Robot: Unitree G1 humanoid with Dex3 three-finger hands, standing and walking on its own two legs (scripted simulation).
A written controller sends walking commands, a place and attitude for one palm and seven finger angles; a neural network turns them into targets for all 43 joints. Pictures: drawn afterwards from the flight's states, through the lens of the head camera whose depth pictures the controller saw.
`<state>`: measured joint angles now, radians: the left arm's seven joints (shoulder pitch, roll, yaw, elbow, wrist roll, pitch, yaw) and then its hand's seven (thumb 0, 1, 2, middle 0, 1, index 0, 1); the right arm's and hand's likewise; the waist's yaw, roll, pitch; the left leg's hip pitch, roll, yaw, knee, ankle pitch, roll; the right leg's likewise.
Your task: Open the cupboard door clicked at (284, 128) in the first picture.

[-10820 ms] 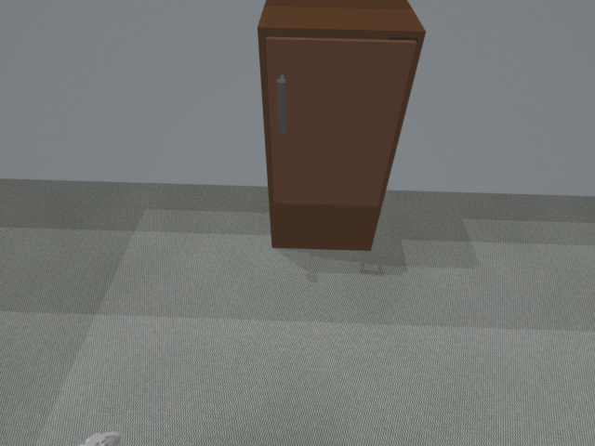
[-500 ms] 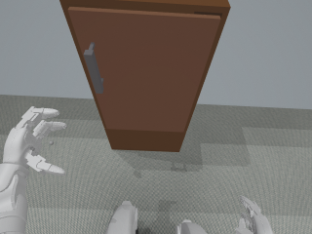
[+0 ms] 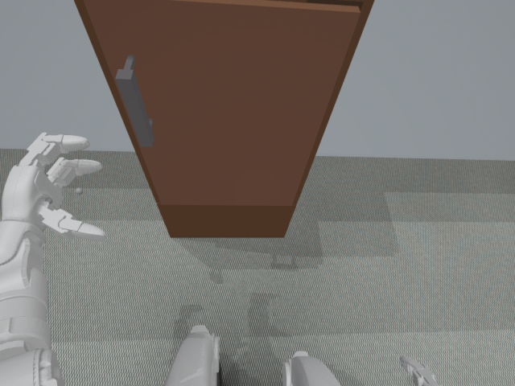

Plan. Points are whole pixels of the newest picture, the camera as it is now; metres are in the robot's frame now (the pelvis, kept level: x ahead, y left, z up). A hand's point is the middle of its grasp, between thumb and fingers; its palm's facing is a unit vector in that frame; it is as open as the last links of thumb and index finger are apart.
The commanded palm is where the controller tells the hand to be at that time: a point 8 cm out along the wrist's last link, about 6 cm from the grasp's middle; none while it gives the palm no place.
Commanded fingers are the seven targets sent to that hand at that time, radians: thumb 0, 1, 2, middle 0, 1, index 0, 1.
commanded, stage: move the hooked fingers beside the handle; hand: left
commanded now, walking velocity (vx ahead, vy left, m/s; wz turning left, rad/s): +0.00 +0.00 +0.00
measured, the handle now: (139, 104) +0.57 +0.24 +0.05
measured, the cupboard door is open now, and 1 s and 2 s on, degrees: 0 0 0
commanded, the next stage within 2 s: slide the fingers in behind the handle in 1.84 s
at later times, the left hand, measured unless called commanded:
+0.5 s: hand (85, 153) +0.45 +0.29 +0.05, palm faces +0.08 -1.00 +0.00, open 14.0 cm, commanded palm +0.43 +0.33 +0.06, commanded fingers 0.00 -0.50 0.30 -0.30 -1.20 -0.30 -1.20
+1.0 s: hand (92, 123) +0.51 +0.30 +0.05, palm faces +0.07 -1.00 -0.01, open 14.0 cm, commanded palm +0.50 +0.33 +0.05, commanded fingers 0.00 -0.50 0.30 -0.30 -1.20 -0.30 -1.20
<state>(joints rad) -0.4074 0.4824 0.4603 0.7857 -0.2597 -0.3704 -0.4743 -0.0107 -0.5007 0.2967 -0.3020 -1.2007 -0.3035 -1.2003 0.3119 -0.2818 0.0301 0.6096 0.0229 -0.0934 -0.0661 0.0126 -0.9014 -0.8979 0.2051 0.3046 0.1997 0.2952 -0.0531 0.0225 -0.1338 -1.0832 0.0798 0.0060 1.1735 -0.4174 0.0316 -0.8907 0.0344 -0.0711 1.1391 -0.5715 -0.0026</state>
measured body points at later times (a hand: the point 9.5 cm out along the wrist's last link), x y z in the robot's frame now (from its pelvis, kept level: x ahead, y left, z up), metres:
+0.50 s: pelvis +0.00 +0.00 -0.02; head +0.12 +0.03 +0.42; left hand +0.44 +0.35 +0.05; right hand +0.05 -0.28 -0.11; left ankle +0.08 +0.10 -0.64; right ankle -0.01 -0.13 -0.64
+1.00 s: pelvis -0.01 +0.00 -0.03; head +0.16 +0.04 +0.38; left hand +0.50 +0.36 +0.05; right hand +0.01 -0.28 -0.13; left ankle +0.08 +0.10 -0.64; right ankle -0.01 -0.13 -0.64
